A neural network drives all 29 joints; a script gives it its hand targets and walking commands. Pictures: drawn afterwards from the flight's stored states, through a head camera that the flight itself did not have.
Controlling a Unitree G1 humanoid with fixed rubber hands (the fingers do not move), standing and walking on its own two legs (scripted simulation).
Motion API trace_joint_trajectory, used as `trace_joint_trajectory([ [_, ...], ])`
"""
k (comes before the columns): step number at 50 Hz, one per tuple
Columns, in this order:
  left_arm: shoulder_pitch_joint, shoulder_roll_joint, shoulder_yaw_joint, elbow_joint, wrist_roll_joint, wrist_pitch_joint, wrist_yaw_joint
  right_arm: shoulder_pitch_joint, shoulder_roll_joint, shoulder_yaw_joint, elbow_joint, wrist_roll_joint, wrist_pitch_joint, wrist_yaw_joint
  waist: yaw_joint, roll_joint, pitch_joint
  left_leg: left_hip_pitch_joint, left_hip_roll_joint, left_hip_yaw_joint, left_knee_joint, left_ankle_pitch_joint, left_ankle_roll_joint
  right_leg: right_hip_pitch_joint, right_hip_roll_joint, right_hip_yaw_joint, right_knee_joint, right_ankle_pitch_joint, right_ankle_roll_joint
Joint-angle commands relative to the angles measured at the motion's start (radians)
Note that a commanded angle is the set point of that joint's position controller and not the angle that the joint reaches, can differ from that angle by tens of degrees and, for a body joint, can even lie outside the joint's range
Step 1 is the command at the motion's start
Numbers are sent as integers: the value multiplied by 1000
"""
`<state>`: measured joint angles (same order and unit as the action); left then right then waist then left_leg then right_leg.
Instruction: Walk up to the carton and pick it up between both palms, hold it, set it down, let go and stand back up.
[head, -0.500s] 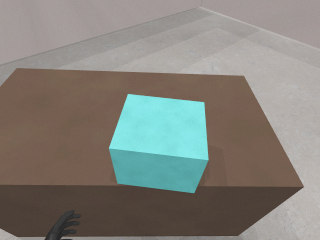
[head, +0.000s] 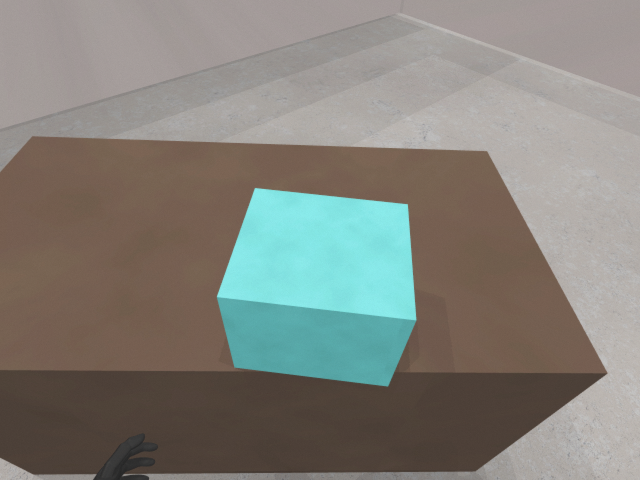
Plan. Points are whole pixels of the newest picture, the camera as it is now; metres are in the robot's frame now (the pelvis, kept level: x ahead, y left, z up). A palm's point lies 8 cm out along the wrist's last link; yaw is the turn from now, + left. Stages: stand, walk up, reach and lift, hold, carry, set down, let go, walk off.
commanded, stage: stand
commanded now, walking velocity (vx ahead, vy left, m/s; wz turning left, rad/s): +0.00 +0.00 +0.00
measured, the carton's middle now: (320, 286) +0.43 +0.02 -0.03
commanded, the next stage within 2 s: none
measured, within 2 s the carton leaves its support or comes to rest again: neither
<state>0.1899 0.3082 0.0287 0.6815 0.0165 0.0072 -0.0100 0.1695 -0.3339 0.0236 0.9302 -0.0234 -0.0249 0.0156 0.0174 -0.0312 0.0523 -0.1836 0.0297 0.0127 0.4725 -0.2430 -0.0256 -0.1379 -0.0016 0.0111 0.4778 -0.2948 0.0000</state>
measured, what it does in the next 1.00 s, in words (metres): stands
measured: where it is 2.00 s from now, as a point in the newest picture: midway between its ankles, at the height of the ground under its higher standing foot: outside the picture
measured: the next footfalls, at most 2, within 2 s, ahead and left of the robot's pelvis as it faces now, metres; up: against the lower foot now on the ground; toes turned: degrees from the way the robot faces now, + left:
none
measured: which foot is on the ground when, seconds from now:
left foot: down 0.00-1.00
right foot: down 0.00-1.00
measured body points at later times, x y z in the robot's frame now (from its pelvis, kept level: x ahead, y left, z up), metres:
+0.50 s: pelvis +0.00 +0.00 +0.00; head +0.01 +0.01 +0.45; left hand +0.13 +0.27 -0.11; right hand +0.09 -0.29 -0.12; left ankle +0.01 +0.13 -0.74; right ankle -0.02 -0.12 -0.74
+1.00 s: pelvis +0.00 +0.00 +0.00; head +0.00 +0.01 +0.45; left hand +0.12 +0.28 -0.11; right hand +0.09 -0.29 -0.12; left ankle +0.01 +0.13 -0.74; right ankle -0.02 -0.12 -0.74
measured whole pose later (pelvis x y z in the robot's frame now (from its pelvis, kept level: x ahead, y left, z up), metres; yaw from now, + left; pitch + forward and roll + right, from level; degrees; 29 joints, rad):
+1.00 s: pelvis +0.00 +0.00 +0.00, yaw +0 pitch -3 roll +0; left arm 0.19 0.31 0.03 0.77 0.02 0.00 -0.01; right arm 0.16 -0.33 0.02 1.00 -0.02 -0.02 0.01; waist 0.01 -0.03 0.05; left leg -0.18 0.03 0.01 0.47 -0.24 -0.03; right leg -0.14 0.00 0.01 0.48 -0.29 0.00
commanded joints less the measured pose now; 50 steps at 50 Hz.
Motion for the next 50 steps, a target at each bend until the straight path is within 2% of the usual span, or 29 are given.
trace_joint_trajectory([
  [1, -24, 237, 44, 45, 8, -41, 22, -86, -230, -65, -45, 10, -11, -7, -13, 5, -44, 42, 76, -94, -78, 193, 69, -12, -107, 109, -142, 227, -34],
  [4, -23, 229, 38, 61, 11, -46, 20, -91, -233, -70, -45, 8, -10, -10, -11, 10, -41, 55, 77, -87, -78, 232, 67, -14, -109, 102, -148, 243, -29],
  [9, -20, 239, 42, 75, 10, -41, 23, -88, -234, -68, -32, 5, -9, -8, -23, -4, -53, 63, 76, -93, -91, 192, 66, -21, -109, 106, -159, 216, -32],
  [10, -33, 246, 42, 77, 7, -42, 21, -88, -219, -62, -31, 11, -9, -9, -14, 21, -38, 44, 79, -94, -94, 189, 69, -6, -110, 105, -150, 204, -32],
  [13, -20, 236, 41, 75, 1, -43, 17, -102, -219, -63, -22, 10, -15, -14, 0, -15, -33, 29, 80, -102, -101, 208, 72, -1, -111, 106, -148, 207, -32],
  [14, -21, 235, 43, 83, 3, -41, 18, -102, -233, -68, -22, 10, -13, -13, -4, 33, -47, 46, 71, -87, -91, 204, 69, 1, -110, 114, -160, 222, -31],
  [15, -28, 245, 41, 87, 3, -40, 20, -78, -223, -61, -15, 14, -13, -11, -21, 0, -42, 55, 75, -87, -89, 207, 63, -11, -115, 109, -160, 224, -33],
  [16, -25, 244, 43, 87, 2, -41, 19, -100, -220, -64, -15, 10, -13, -15, -10, 17, -52, 59, 77, -91, -86, 223, 67, -2, -108, 100, -153, 235, -30],
  [18, -45, 235, 41, 87, 9, -43, 23, -99, -219, -67, -17, 16, -13, -14, -21, -9, -50, 47, 84, -101, -86, 227, 68, 8, -115, 102, -148, 263, -35],
  [20, -36, 228, 40, 96, 4, -41, 20, -86, -234, -64, -9, 15, -8, -17, -18, 16, -32, 43, 84, -101, -93, 235, 73, -1, -117, 112, -156, 248, -34],
  [21, -29, 242, 43, 94, 8, -43, 23, -77, -234, -68, -6, 16, -9, -16, -21, -28, -50, 59, 81, -101, -99, 227, 62, 17, -110, 94, -150, 264, -30],
  [25, -32, 236, 42, 112, 7, -43, 21, -86, -224, -65, -2, 18, -9, -15, -20, 27, -35, 46, 80, -98, -101, 210, 68, -1, -122, 108, -155, 240, -37],
  [26, -32, 243, 43, 105, -1, -42, 19, -96, -211, -56, -2, 16, -10, -13, -4, 17, -38, 44, 77, -98, -106, 199, 68, 2, -106, 103, -159, 199, -31],
  [27, -33, 244, 43, 119, 0, -44, 21, -91, -226, -62, -2, 16, -7, -16, -24, -3, -39, 50, 80, -98, -101, 194, 64, -15, -108, 105, -165, 205, -28],
  [28, -43, 236, 40, 113, 3, -45, 22, -93, -219, -61, -2, 18, -13, -12, -16, -10, -10, 35, 80, -108, -113, 206, 65, -11, -111, 98, -162, 220, -31],
  [31, -37, 249, 49, 123, 3, -41, 21, -98, -227, -63, 8, 18, -6, -17, -15, 18, -41, 59, 86, -96, -100, 254, 68, 10, -116, 98, -153, 259, -31],
  [33, -42, 239, 45, 121, 1, -45, 24, -82, -214, -58, 5, 21, -6, -16, -27, -1, -39, 51, 81, -95, -93, 239, 66, 9, -115, 98, -151, 277, -30],
  [34, -34, 248, 47, 123, 0, -47, 23, -86, -221, -61, 17, 18, -8, -16, -12, 24, -39, 50, 84, -95, -94, 246, 72, 15, -118, 108, -166, 261, -29],
  [35, -44, 249, 46, 131, 1, -46, 23, -95, -213, -59, 16, 20, -7, -16, -18, -7, -29, 59, 84, -101, -102, 261, 67, -5, -114, 106, -158, 255, -33],
  [36, -36, 238, 45, 131, 2, -47, 23, -102, -212, -60, 9, 17, -11, -16, -25, 25, -70, 67, 89, -92, -80, 249, 68, 28, -121, 109, -164, 287, -34],
  [38, -47, 241, 45, 131, 7, -46, 20, -99, -222, -64, 14, 18, -7, -17, -27, -6, -57, 70, 86, -88, -85, 257, 65, 14, -117, 106, -163, 286, -33],
  [41, -44, 241, 44, 132, 5, -48, 26, -108, -217, -59, 19, 19, -5, -17, -10, 7, -37, 51, 86, -96, -99, 264, 63, 8, -120, 106, -150, 283, -38],
  [42, -35, 222, 36, 128, 2, -47, 26, -104, -213, -55, 15, 23, -11, -20, -26, 9, -49, 58, 87, -105, -93, 264, 69, 11, -123, 106, -152, 292, -37],
  [43, -33, 227, 34, 135, -1, -47, 23, -113, -217, -55, 17, 15, -10, -19, -11, 16, -54, 58, 91, -96, -91, 268, 73, 17, -122, 106, -156, 274, -35],
  [45, -25, 241, 45, 132, -2, -43, 25, -85, -233, -65, 27, 18, -8, -19, -10, -31, -15, 37, 82, -101, -99, 232, 65, 6, -120, 107, -171, 256, -34],
  [47, -45, 256, 47, 136, 6, -43, 25, -103, -213, -61, 19, 20, -5, -15, -23, -7, -36, 61, 80, -88, -97, 223, 61, -9, -115, 103, -163, 247, -30],
  [48, -27, 242, 43, 141, 1, -41, 27, -112, -219, -63, 19, 17, -10, -15, -12, 0, -18, 47, 80, -95, -100, 216, 65, -4, -114, 99, -175, 245, -32],
  [49, -33, 251, 40, 153, 2, -45, 28, -108, -220, -62, 26, 19, -8, -13, -20, -9, -24, 51, 79, -94, -103, 230, 60, -9, -126, 114, -173, 255, -35],
  [50, -35, 242, 41, 146, 1, -42, 26, -99, -233, -66, 26, 17, -9, -14, -13, 20, -31, 46, 81, -86, -84, 217, 68, 4, -127, 112, -187, 251, -32],
])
